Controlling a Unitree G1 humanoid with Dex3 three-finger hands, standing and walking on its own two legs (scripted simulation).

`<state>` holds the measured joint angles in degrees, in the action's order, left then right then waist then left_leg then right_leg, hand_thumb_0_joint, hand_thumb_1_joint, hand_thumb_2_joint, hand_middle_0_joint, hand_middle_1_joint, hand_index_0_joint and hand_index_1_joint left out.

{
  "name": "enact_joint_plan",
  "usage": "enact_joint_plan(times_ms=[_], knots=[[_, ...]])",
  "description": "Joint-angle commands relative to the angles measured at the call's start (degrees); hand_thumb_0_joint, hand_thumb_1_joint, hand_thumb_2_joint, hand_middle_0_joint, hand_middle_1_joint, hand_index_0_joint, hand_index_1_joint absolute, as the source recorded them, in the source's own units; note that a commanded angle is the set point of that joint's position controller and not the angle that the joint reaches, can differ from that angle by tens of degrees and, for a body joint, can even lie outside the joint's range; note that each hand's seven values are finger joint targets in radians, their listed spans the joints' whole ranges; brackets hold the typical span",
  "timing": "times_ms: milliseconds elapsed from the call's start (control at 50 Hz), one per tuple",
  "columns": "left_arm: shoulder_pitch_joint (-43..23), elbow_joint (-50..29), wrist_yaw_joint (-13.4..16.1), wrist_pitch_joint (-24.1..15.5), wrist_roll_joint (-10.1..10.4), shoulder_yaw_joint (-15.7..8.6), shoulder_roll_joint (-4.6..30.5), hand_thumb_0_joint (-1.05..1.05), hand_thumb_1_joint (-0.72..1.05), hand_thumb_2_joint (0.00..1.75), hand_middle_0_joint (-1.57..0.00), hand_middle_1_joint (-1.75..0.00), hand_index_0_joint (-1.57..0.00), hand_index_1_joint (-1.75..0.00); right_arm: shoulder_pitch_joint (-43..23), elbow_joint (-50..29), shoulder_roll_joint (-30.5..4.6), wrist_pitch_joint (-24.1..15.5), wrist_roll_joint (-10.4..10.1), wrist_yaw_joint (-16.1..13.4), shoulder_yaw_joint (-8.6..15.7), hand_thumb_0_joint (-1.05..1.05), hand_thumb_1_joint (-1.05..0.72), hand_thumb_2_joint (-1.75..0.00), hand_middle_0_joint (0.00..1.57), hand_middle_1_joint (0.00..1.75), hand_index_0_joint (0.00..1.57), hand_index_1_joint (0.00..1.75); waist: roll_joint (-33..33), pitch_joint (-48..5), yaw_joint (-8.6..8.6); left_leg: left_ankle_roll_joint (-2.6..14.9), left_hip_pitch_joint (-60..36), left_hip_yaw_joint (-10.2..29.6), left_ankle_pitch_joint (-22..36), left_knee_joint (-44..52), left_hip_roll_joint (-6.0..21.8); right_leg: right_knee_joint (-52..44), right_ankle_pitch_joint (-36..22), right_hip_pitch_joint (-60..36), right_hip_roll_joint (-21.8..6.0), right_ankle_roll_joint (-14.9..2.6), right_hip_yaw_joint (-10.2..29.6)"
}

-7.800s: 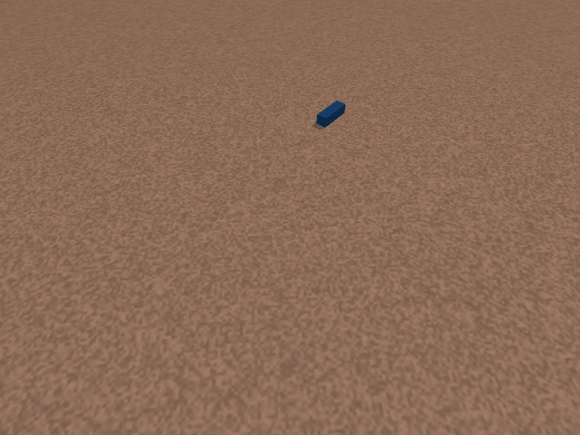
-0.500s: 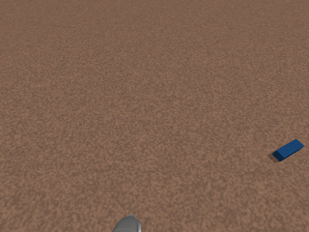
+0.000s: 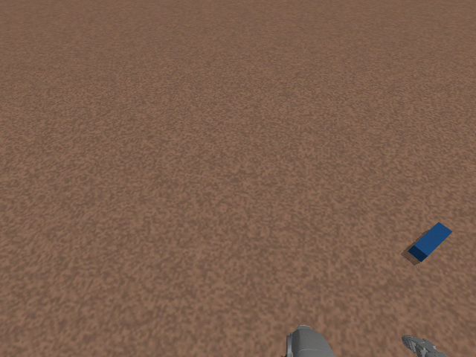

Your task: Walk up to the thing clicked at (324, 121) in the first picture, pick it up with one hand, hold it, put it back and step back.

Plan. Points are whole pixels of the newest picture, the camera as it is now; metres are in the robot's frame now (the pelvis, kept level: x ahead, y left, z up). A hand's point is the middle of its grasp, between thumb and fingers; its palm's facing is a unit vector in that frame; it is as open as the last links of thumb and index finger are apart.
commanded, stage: walk up
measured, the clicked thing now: (430, 241) +0.70 -0.89 -0.74
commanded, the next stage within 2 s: none
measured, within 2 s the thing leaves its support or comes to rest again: neither
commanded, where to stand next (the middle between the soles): +0.33 +0.03 m, yaw -70 degrees
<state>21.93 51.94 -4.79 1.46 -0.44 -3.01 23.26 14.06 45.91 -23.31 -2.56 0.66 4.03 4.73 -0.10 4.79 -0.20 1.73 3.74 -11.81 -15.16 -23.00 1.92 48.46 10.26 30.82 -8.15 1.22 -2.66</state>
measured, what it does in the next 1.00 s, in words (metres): walks ahead, turning right: right foot, then left foot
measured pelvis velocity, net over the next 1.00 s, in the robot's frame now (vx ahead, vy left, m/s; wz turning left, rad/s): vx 0.29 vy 0.16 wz -0.79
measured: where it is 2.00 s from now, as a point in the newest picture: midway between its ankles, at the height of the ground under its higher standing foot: (237, 346)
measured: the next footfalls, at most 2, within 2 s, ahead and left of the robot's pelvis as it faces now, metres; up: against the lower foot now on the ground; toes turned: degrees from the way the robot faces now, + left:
right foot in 0.14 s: +0.17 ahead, -0.17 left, +0.00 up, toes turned -13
left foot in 0.60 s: +0.44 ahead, +0.14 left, +0.00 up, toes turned -28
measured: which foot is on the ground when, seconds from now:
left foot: down 0.00-0.16, up 0.18-0.58, down 0.60-1.00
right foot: up 0.00-0.12, down 0.14-0.62, up 0.64-1.00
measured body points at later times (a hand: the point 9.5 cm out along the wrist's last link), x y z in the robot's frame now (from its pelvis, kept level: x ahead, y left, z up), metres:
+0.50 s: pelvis +0.19 +0.03 -0.02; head +0.20 -0.04 +0.42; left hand +0.33 +0.33 -0.08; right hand +0.21 -0.34 -0.13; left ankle +0.37 +0.16 -0.69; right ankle +0.13 -0.16 -0.74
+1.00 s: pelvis +0.29 +0.16 -0.01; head +0.34 +0.16 +0.43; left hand +0.58 +0.32 -0.15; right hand +0.07 -0.09 -0.10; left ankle +0.40 +0.16 -0.74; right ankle +0.18 +0.02 -0.67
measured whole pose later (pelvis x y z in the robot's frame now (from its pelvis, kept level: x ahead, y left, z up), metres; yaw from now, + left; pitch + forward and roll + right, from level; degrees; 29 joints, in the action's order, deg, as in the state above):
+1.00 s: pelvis +0.29 +0.16 -0.01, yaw -45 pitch -2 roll -1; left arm 15.3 45.3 -2.1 4.1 -0.7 -3.3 26.3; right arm 18.7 47.5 -22.3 -2.2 0.1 -0.1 4.0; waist 4.1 7.3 3.1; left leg 4.1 19.2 -17.0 -11.2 -32.6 6.1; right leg 62.0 17.6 28.8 0.3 0.4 7.1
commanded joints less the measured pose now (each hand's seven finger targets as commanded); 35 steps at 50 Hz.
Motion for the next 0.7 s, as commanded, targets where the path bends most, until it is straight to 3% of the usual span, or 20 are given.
enact_joint_plan(times_ms=[0, 60, 100, 120, 140, 160, 180, 200, 240, 280, 400, 500, 520, 540, 560, 580, 600, 620, 640, 680], knots=[[-4.42, -6.96, 0.88, -2.21, 0.03, -3.91, 12.38, 0.0, 0.9, 0.9, -0.2, -0.3, -0.2, -0.3, -5.64, -7.91, -14.55, -0.91, 0.0, -0.18, 5.17, 0.0, -0.9, -0.9, 0.2, 0.3, 0.2, 0.3, -7.28, 2.67, 1.41, 6.4, 6.89, 4.66, -9.8, 9.86, 15.58, -6.24, -2.66, -3.07, -1.79, -0.8, -1.08], [3.11, -5.3, 1.9, -2.98, -0.11, -4.95, 12.77, 0.0, 0.9, 0.9, -0.2, -0.3, -0.2, -0.3, -7.13, -9.28, -14.12, 0.35, 0.25, 0.0, 5.5, 0.0, -0.9, -0.9, 0.2, 0.3, 0.2, 0.3, -2.69, -2.72, -2.06, 6.81, 8.8, 2.67, -6.08, -2.41, 15.39, -7.55, 0.15, -14.41, 0.41, -1.51, -3.39], [13.85, -3.0, 3.71, -4.12, -0.56, -6.92, 16.05, 0.0, 0.9, 0.9, -0.2, -0.3, -0.2, -0.3, -5.78, -10.0, -12.17, 1.04, 0.68, 0.21, 4.65, 0.0, -0.9, -0.9, 0.2, 0.3, 0.2, 0.3, 8.1, -9.32, -7.87, 4.11, 16.01, -0.52, 7.02, -27.87, 8.03, -12.83, 5.67, -31.08, 4.57, -3.92, -0.18], [16.67, -3.58, 5.02, -4.77, -0.66, -7.57, 18.5, 0.0, 0.9, 0.9, -0.2, -0.3, -0.2, -0.3, -4.77, -10.51, -9.62, 1.09, 0.29, 0.49, 3.67, 0.0, -0.9, -0.9, 0.2, 0.3, 0.2, 0.3, 16.59, -6.96, -9.44, 1.53, 24.28, 0.54, -4.52, -39.38, 1.84, -23.0, 11.68, -34.04, 0.12, -6.7, 12.47], [14.32, -5.75, 5.65, -5.4, -0.98, -7.7, 21.35, 0.0, 0.9, 0.9, -0.2, -0.3, -0.2, -0.3, -3.43, -11.75, -8.3, 1.08, -0.2, 0.67, 2.8, 0.0, -0.9, -0.9, 0.2, 0.3, 0.2, 0.3, 22.94, -4.41, -6.32, -0.91, 35.4, 4.77, -16.84, -46.51, -2.86, -26.81, 4.62, -35.88, -8.29, -11.13, 31.57], [14.48, -6.97, 5.83, -5.59, 0.09, -7.31, 21.66, 0.0, 0.9, 0.9, -0.2, -0.3, -0.2, -0.3, -6.47, -13.74, -11.81, 1.0, -0.18, 0.68, 3.27, 0.0, -0.9, -0.9, 0.2, 0.3, 0.2, 0.3, 17.75, -5.04, -6.67, -2.38, 41.9, 14.64, -21.07, -49.38, -4.13, -30.61, 0.15, -37.33, -13.46, -18.11, 49.35], [11.15, -8.03, 6.44, -5.74, 0.94, -7.35, 22.85, 0.0, 0.9, 0.9, -0.2, -0.3, -0.2, -0.3, -8.08, -13.69, -12.72, 1.07, 0.38, 0.18, 3.59, 0.0, -0.9, -0.9, 0.2, 0.3, 0.2, 0.3, 14.32, -5.63, -5.24, -2.21, 41.89, 18.31, -20.96, -51.59, -1.05, -33.06, 7.5, -33.47, -16.21, -20.16, 53.87], [7.79, -8.78, 7.03, -5.9, 1.27, -6.96, 20.65, 0.0, 0.9, 0.9, -0.2, -0.3, -0.2, -0.3, -9.65, -12.41, -13.13, 1.17, 0.27, 0.18, 3.8, 0.0, -0.9, -0.9, 0.2, 0.3, 0.2, 0.3, 9.81, -3.31, -3.76, -2.18, 39.7, 20.24, -17.29, -51.23, 1.43, -32.82, 7.54, -29.44, -13.05, -17.68, 46.49], [3.15, -10.08, 7.96, -6.6, 1.17, -5.99, 18.76, 0.0, 0.9, 0.9, -0.2, -0.3, -0.2, -0.3, -5.45, -9.96, -12.18, 1.66, -0.77, 0.3, 3.14, 0.0, -0.9, -0.9, 0.2, 0.3, 0.2, 0.3, 9.0, -5.07, 0.35, -1.75, 35.78, 19.25, -11.74, -44.82, 3.18, -26.84, -4.99, -28.25, -6.81, -12.57, 31.3], [1.41, -11.03, 8.31, -7.01, 0.97, -5.86, 18.19, 0.0, 0.9, 0.9, -0.2, -0.3, -0.2, -0.3, -2.53, -9.43, -12.58, 2.58, -0.15, 0.35, 3.33, 0.0, -0.9, -0.9, 0.2, 0.3, 0.2, 0.3, 8.79, -5.16, 2.22, -2.29, 30.34, 16.81, -6.0, -41.25, 2.84, -24.94, -10.11, -20.83, -2.9, -10.63, 24.18], [5.4, -13.67, 9.23, -8.07, -0.24, -6.13, 21.11, 0.0, 0.9, 0.9, -0.2, -0.3, -0.2, -0.3, -8.76, -12.45, -12.92, 3.74, 1.44, 1.59, 4.07, 0.0, -0.9, -0.9, 0.2, 0.3, 0.2, 0.3, 5.78, -3.93, 0.1, -4.9, 33.52, 16.38, 0.82, -35.09, 3.92, -24.03, -2.81, -16.32, -2.44, -12.98, 23.69], [3.67, -15.0, 9.54, -7.29, -0.97, -5.17, 20.2, 0.0, 0.9, 0.9, -0.2, -0.3, -0.2, -0.3, -11.05, -10.62, -10.98, 3.29, 1.03, 0.93, 3.79, 0.0, -0.9, -0.9, 0.2, 0.3, 0.2, 0.3, 12.37, -2.95, -0.83, -3.75, 27.28, 14.18, -0.23, -26.41, 0.86, -15.85, -17.56, -12.25, -0.37, -12.04, 22.27], [1.43, -15.57, 9.68, -6.94, -0.83, -4.94, 20.56, 0.0, 0.9, 0.9, -0.2, -0.3, -0.2, -0.3, -9.92, -9.9, -11.43, 3.19, 0.89, 0.73, 4.06, 0.0, -0.9, -0.9, 0.2, 0.3, 0.2, 0.3, 13.24, -3.47, 0.23, -3.12, 21.91, 13.53, -0.96, -24.8, 0.39, -14.19, -18.51, -8.23, -0.23, -11.47, 22.03], [-2.37, -16.76, 9.73, -6.52, -0.9, -4.54, 20.2, 0.0, 0.9, 0.9, -0.2, -0.3, -0.2, -0.3, -4.24, -8.08, -11.9, 3.18, 0.76, 0.47, 4.63, 0.0, -0.9, -0.9, 0.2, 0.3, 0.2, 0.3, 12.93, -5.43, 3.72, -2.35, 12.67, 12.74, -1.56, -21.38, -0.63, -11.18, -18.1, -3.37, 0.88, -9.65, 21.26], [-5.46, -17.63, 10.03, -6.06, -0.75, -4.05, 18.97, 0.0, 0.9, 0.9, -0.2, -0.3, -0.2, -0.3, 3.15, -5.86, -13.05, 3.03, 0.81, 0.19, 5.42, 0.0, -0.9, -0.9, 0.2, 0.3, 0.2, 0.3, 10.11, -6.32, 8.43, -1.52, 1.2, 12.54, 2.83, -15.24, -0.86, -4.96, -12.94, 4.31, 2.97, -6.52, 19.02], [-4.11, -17.83, 10.54, -5.68, -0.61, -2.66, 14.58, 0.0, 0.9, 0.9, -0.2, -0.3, -0.2, -0.3, 9.24, -5.45, -15.27, 2.55, 1.22, -0.5, 6.26, 0.0, -0.9, -0.9, 0.2, 0.3, 0.2, 0.3, 3.34, -8.37, 9.74, 1.52, -2.53, 18.03, -0.51, -10.68, 1.51, 6.6, -4.72, 6.58, 7.96, -4.56, 17.52], [0.1, -18.0, 10.85, -4.98, -0.16, -1.39, 10.05, 0.0, 0.9, 0.9, -0.2, -0.3, -0.2, -0.3, 8.45, -6.51, -19.36, 2.27, 1.69, -1.21, 6.66, 0.0, -0.9, -0.9, 0.2, 0.3, 0.2, 0.3, -14.46, -8.45, 6.68, 3.0, -1.52, 34.05, -0.97, -3.22, 16.45, 17.65, 24.57, 12.09, 15.1, -3.38, 12.05], [4.91, -16.14, 11.44, -4.47, 0.21, -1.81, 12.47, 0.0, 0.9, 0.9, -0.2, -0.3, -0.2, -0.3, 0.94, -8.85, -21.73, 2.27, 0.59, -1.49, 6.83, 0.0, -0.9, -0.9, 0.2, 0.3, 0.2, 0.3, -14.12, -6.68, 1.98, 5.36, 5.48, 47.25, -8.65, 6.0, 25.22, 22.96, 26.02, 12.45, 11.65, -2.43, 10.61], [5.26, -13.94, 11.73, -4.26, 0.07, -2.22, 15.11, 0.0, 0.9, 0.9, -0.2, -0.3, -0.2, -0.3, -3.82, -8.85, -25.07, 2.3, -0.9, -1.48, 7.75, 0.0, -0.9, -0.9, 0.2, 0.3, 0.2, 0.3, -17.15, -5.13, 0.72, 8.04, 11.18, 52.92, -20.1, 11.95, 26.85, 27.07, 23.99, 9.53, 8.81, -3.24, 11.91], [1.24, -11.36, 9.8, -4.02, 0.31, -3.14, 17.35, 0.0, 0.9, 0.9, -0.2, -0.3, -0.2, -0.3, -6.09, -8.98, -18.25, 1.66, -0.19, -2.05, 6.08, 0.0, -0.9, -0.9, 0.2, 0.3, 0.2, 0.3, -12.85, 0.47, 1.53, 4.75, 15.69, 38.49, -19.83, 9.53, 18.94, 25.18, 16.37, 8.04, 5.83, -1.89, 11.52]])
